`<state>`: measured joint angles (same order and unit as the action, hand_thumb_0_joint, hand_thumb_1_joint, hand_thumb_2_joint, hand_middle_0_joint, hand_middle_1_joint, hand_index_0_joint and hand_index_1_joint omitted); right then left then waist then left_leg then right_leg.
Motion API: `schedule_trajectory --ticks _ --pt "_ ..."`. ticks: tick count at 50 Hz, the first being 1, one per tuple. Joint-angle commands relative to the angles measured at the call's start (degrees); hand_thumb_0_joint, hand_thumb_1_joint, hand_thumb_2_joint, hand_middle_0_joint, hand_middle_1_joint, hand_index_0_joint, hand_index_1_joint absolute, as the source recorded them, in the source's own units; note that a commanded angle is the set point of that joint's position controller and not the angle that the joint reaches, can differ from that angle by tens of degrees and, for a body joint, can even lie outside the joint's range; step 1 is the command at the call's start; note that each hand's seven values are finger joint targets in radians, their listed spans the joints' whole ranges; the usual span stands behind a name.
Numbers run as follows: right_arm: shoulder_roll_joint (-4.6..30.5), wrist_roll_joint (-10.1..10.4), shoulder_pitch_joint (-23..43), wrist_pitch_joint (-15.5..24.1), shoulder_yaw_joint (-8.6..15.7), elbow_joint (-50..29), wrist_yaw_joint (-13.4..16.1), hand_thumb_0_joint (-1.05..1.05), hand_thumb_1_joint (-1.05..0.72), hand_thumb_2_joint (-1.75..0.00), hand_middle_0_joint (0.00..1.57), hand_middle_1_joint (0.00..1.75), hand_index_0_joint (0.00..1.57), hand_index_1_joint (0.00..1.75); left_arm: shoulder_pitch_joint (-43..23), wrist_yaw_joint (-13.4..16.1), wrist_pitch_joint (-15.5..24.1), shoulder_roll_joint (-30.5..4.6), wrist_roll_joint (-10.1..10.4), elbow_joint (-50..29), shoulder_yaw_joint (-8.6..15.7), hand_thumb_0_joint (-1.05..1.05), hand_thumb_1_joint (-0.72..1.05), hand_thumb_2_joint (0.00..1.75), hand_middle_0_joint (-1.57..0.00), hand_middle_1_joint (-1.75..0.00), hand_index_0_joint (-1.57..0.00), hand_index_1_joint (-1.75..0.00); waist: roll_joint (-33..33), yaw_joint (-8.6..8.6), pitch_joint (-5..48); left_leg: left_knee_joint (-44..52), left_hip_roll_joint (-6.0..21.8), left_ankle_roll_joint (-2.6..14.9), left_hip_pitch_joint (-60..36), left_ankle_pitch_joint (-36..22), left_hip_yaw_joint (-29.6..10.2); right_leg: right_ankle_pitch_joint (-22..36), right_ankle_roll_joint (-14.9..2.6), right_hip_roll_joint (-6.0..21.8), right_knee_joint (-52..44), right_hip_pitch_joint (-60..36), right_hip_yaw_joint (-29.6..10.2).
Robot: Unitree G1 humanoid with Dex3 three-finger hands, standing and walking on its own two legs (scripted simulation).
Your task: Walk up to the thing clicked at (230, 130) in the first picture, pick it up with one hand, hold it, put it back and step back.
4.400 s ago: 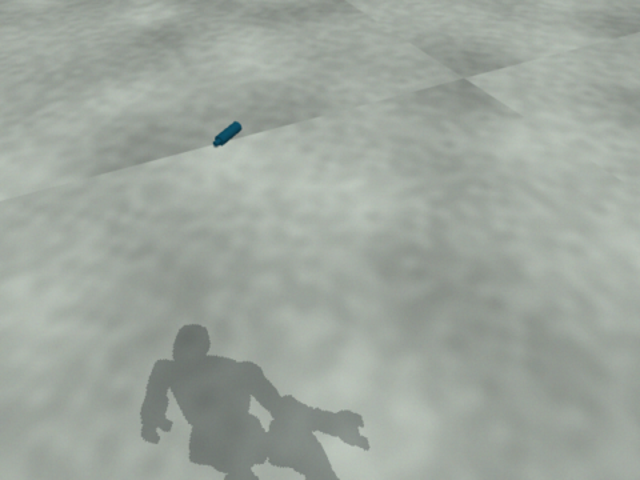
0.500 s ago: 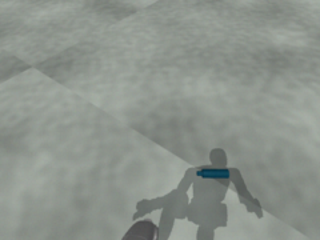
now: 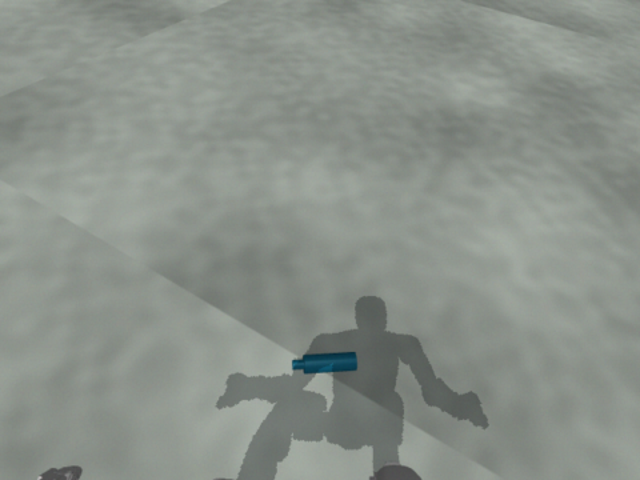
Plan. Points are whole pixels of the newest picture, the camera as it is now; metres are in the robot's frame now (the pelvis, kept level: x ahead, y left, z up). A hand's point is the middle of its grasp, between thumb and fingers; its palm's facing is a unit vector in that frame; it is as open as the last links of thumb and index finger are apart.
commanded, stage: walk up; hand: left
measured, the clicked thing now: (324, 363) +0.58 -0.05 -0.71
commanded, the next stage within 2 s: none
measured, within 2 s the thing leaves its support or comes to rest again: neither
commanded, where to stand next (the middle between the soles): +0.23 -0.28 m, yaw +5 degrees
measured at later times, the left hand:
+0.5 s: hand out of the picture +0.12 +0.10 -0.16, palm faces -0.01 -0.96 -0.29, open 7.4 cm
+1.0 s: hand (372, 467) +0.18 -0.07 -0.13, palm faces +0.05 -0.91 -0.41, open 7.4 cm
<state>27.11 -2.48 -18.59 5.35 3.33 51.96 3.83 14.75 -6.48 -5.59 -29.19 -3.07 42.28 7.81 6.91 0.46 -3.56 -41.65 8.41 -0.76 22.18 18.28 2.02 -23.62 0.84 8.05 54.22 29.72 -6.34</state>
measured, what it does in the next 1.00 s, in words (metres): steps to the right: right foot, then left foot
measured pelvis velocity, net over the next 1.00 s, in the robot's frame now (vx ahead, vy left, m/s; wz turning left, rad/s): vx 0.16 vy -0.34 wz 0.05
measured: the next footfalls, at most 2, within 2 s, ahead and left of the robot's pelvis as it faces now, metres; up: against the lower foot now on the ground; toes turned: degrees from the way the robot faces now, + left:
right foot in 0.06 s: +0.10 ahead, -0.22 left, +0.00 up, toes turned -2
left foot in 0.40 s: +0.21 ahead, -0.06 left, +0.00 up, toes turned +8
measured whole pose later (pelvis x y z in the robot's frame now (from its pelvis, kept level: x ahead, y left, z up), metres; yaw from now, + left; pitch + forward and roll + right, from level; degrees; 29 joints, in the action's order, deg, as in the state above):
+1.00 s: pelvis +0.16 -0.34 +0.00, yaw +3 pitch -2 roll +0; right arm 27.6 -0.7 -15.4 0.7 3.0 55.3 2.1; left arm 17.4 -1.5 0.2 -21.5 -1.6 51.3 2.6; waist -3.0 -2.3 -4.0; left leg -63.6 1.0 1.7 31.3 25.2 -1.6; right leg -21.6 0.9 2.7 44.4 21.2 0.9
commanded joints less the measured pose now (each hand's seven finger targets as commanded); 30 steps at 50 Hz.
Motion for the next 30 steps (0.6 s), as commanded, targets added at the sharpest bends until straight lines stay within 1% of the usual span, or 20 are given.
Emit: schedule_trajectory --ticks 1,2,3,4,5,6,7,9,11,14,16,18,19,20,21,22,23,26,29,30 --pt "21.29 0.12 7.24 0.31 6.20 -3.34 1.26 0.00 -0.90 -0.90 0.20 0.30 0.20 0.30 8.85 0.15 1.19 -6.65 0.37 -0.56 3.30 0.00 0.90 0.90 -0.20 -0.30 -0.20 -0.30 -17.96 -6.03 4.36 12.29 5.95 9.41 8.11 17.05 -5.98 3.69 -1.23 -2.83 -13.73 -14.12 9.48" --pt "17.93 -0.25 6.84 -0.46 5.25 -2.74 1.42 0.00 -0.90 -0.90 0.20 0.30 0.20 0.30 13.31 0.79 1.69 -7.37 -0.01 2.13 4.02 0.00 0.90 0.90 -0.20 -0.30 -0.20 -0.30 -10.48 -8.12 5.99 1.11 2.26 7.44 10.89 16.04 -1.88 3.59 -1.15 -5.96 -19.08 -21.00 10.81" --pt "12.24 -0.16 5.04 -1.19 3.51 -2.68 1.70 0.00 -0.90 -0.90 0.20 0.30 0.20 0.30 18.51 1.55 2.24 -11.27 -0.99 3.92 5.27 0.00 0.90 0.90 -0.20 -0.30 -0.20 -0.30 5.21 -11.38 6.02 -16.44 -3.14 5.16 19.78 18.35 4.74 -2.67 -2.08 -4.90 -24.94 -27.56 6.61" --pt "6.27 0.55 4.34 -1.63 1.26 -3.30 2.08 0.00 -0.90 -0.90 0.20 0.30 0.20 0.30 17.28 2.03 2.74 -14.64 -1.67 2.12 5.21 0.00 0.90 0.90 -0.20 -0.30 -0.20 -0.30 16.87 -12.10 0.39 -32.20 -9.99 2.63 32.84 20.37 2.12 -16.58 -3.63 4.11 -33.72 -21.34 -15.33" --pt "10.40 1.74 4.64 -1.45 2.98 -4.37 2.99 0.00 -0.90 -0.90 0.20 0.30 0.20 0.30 7.62 2.60 3.18 -17.97 -1.08 -1.86 5.16 0.00 0.90 0.90 -0.20 -0.30 -0.20 -0.30 15.04 -7.66 -1.62 -34.16 -9.04 2.39 30.95 16.83 -3.69 -21.35 -9.30 10.40 -45.04 -16.95 -29.08" --pt "13.60 1.70 3.97 -1.20 3.77 -2.89 3.18 0.00 -0.90 -0.90 0.20 0.30 0.20 0.30 2.30 2.87 3.48 -19.19 0.12 -3.24 5.53 0.00 0.90 0.90 -0.20 -0.30 -0.20 -0.30 10.94 -5.00 -3.21 -32.88 -5.22 2.70 28.60 13.94 -5.13 -25.47 -11.32 12.48 -46.37 -14.86 -31.86" --pt "14.72 2.43 3.72 -0.79 3.50 -0.75 2.75 0.00 -0.90 -0.90 0.20 0.30 0.20 0.30 1.93 3.16 3.71 -16.38 0.35 -3.37 4.92 0.00 0.90 0.90 -0.20 -0.30 -0.20 -0.30 6.11 -4.17 -3.22 -31.10 -4.44 3.03 27.79 10.38 -5.90 -17.16 -10.39 9.44 -41.35 -16.25 -24.07" --pt "13.90 3.06 -0.36 -0.47 3.00 2.18 2.27 0.00 -0.90 -0.90 0.20 0.30 0.20 0.30 1.39 3.48 4.18 -12.65 -0.12 -2.45 3.44 0.00 0.90 0.90 -0.20 -0.30 -0.20 -0.30 6.55 -3.25 -3.46 -26.15 -4.18 2.84 22.81 7.29 -4.34 -2.40 -9.87 4.65 -33.15 -15.40 -11.58" --pt "11.96 2.68 -4.12 0.25 2.20 3.51 1.59 0.00 -0.90 -0.90 0.20 0.30 0.20 0.30 1.23 3.52 4.52 -9.88 -0.26 -2.76 2.54 0.00 0.90 0.90 -0.20 -0.30 -0.20 -0.30 6.97 -3.10 -1.77 -17.47 -4.97 2.48 18.41 7.01 -0.35 7.79 -13.26 3.27 -30.17 -17.47 -6.98" --pt "10.59 2.24 -2.81 0.61 1.95 2.01 0.85 0.00 -0.90 -0.90 0.20 0.30 0.20 0.30 1.87 3.50 4.95 -8.15 -0.34 -4.14 1.22 0.00 0.90 0.90 -0.20 -0.30 -0.20 -0.30 5.54 -3.40 -1.20 -9.49 -5.68 3.21 12.22 5.60 1.56 16.23 -15.21 4.97 -30.82 -15.92 -6.28" --pt "10.00 2.56 -4.63 0.86 1.95 1.91 0.94 0.00 -0.90 -0.90 0.20 0.30 0.20 0.30 0.51 3.53 4.66 -7.26 -0.24 -5.51 0.62 0.00 0.90 0.90 -0.20 -0.30 -0.20 -0.30 3.37 -2.71 0.69 -2.62 -6.94 3.52 5.00 0.86 2.40 21.02 -14.31 4.48 -28.23 -14.02 -4.07" --pt "9.12 2.64 -10.98 1.15 2.39 3.58 1.51 0.00 -0.90 -0.90 0.20 0.30 0.20 0.30 -1.73 3.21 3.86 -6.76 0.26 -6.66 -0.07 0.00 0.90 0.90 -0.20 -0.30 -0.20 -0.30 0.22 0.77 3.66 7.81 -8.69 3.31 -9.09 -11.63 4.52 21.33 -11.76 1.90 -21.35 -8.97 1.10" --pt "10.59 2.31 -14.82 1.18 3.10 4.35 2.20 0.00 -0.90 -0.90 0.20 0.30 0.20 0.30 -0.42 3.10 3.82 -4.97 0.61 -7.40 -0.87 0.00 0.90 0.90 -0.20 -0.30 -0.20 -0.30 -4.61 2.38 6.89 11.79 -7.75 3.51 -18.15 -15.41 2.00 21.76 -9.36 -0.49 -13.39 -6.62 3.07" --pt "14.04 1.37 -16.84 1.19 4.46 3.99 2.94 0.00 -0.90 -0.90 0.20 0.30 0.20 0.30 1.99 3.13 3.75 -2.38 0.68 -7.44 -1.81 0.00 0.90 0.90 -0.20 -0.30 -0.20 -0.30 -12.56 3.98 9.36 15.45 -1.25 5.31 -24.49 -11.99 -8.77 11.98 -6.74 -3.10 -4.08 -0.69 5.24" --pt "18.07 0.68 -16.40 0.94 5.69 2.28 3.64 0.00 -0.90 -0.90 0.20 0.30 0.20 0.30 5.53 3.17 3.25 -1.37 0.43 -7.15 -1.77 0.00 0.90 0.90 -0.20 -0.30 -0.20 -0.30 -17.57 2.58 11.00 18.75 12.97 10.83 -30.06 -2.85 -33.47 -6.19 -3.01 -8.41 5.11 10.85 4.10" --pt "18.53 1.28 -12.01 0.61 5.90 -0.14 4.06 0.00 -0.90 -0.90 0.20 0.30 0.20 0.30 7.38 3.35 1.64 -6.15 -0.09 -5.11 -0.60 0.00 0.90 0.90 -0.20 -0.30 -0.20 -0.30 -8.03 0.66 8.39 23.47 17.81 13.25 -22.19 12.46 -39.83 -6.87 -2.33 -6.83 11.52 10.05 -0.97" --pt "20.34 2.56 -7.86 0.49 6.57 -1.45 3.80 0.00 -0.90 -0.90 0.20 0.30 0.20 0.30 9.64 3.34 1.11 -10.61 -0.40 -3.97 0.62 0.00 0.90 0.90 -0.20 -0.30 -0.20 -0.30 -8.68 0.59 7.04 26.55 21.07 17.28 -18.32 20.03 -42.69 -7.58 -2.00 -5.15 17.50 10.06 -1.20" --pt "15.00 1.65 -3.10 0.80 4.94 -2.54 3.26 0.00 -0.90 -0.90 0.20 0.30 0.20 0.30 7.51 3.03 1.24 -10.54 -0.70 -2.27 1.62 0.00 0.90 0.90 -0.20 -0.30 -0.20 -0.30 -7.25 -1.64 0.74 25.18 11.93 11.35 -6.24 14.11 -26.44 -2.62 -1.80 -3.28 13.19 5.08 -3.41" --pt "15.71 1.28 -2.86 1.42 4.99 -2.07 2.64 0.00 -0.90 -0.90 0.20 0.30 0.20 0.30 6.95 2.20 1.08 -9.12 -0.73 -2.16 1.93 0.00 0.90 0.90 -0.20 -0.30 -0.20 -0.30 -11.65 -1.58 -2.09 21.44 11.01 14.04 -1.18 10.35 -19.92 -0.23 -0.78 -1.66 12.45 4.46 -1.70" --pt "15.50 1.04 -3.04 1.49 4.93 -1.98 2.49 0.00 -0.90 -0.90 0.20 0.30 0.20 0.30 6.05 2.01 1.10 -8.26 -0.61 -2.14 1.63 0.00 0.90 0.90 -0.20 -0.30 -0.20 -0.30 -11.56 -1.14 -2.13 20.18 9.17 13.65 -1.58 7.35 -16.47 0.35 -0.64 -1.80 9.80 4.88 -0.78"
